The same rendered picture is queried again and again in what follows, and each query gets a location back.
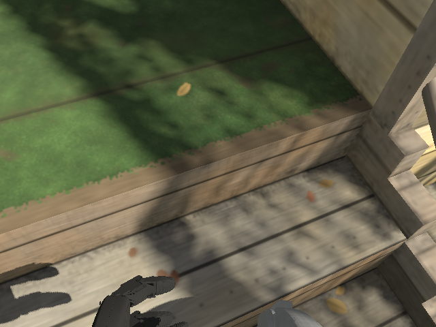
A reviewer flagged right robot shin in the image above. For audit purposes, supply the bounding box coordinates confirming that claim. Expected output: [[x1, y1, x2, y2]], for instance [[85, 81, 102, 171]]
[[270, 300, 293, 310]]

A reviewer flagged robot right thigh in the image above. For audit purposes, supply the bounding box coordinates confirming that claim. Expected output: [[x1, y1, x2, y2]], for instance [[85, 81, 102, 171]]
[[258, 307, 322, 327]]

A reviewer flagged left robot hand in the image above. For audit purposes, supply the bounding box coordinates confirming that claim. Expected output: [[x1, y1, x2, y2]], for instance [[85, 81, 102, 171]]
[[92, 275, 189, 327]]

